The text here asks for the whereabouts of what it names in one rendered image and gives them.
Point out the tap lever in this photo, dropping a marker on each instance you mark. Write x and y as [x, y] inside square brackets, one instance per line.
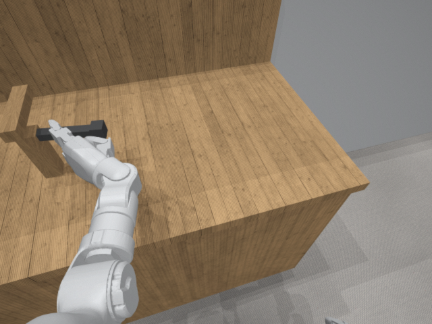
[96, 128]

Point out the robot left forearm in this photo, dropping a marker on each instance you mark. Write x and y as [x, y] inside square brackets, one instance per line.
[110, 236]

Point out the counter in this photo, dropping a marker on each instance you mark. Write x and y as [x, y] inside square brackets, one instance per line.
[239, 177]

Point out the robot left hand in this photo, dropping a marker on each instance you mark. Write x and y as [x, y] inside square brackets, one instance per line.
[82, 154]

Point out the left robot upper arm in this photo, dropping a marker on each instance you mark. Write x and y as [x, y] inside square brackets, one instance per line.
[97, 293]

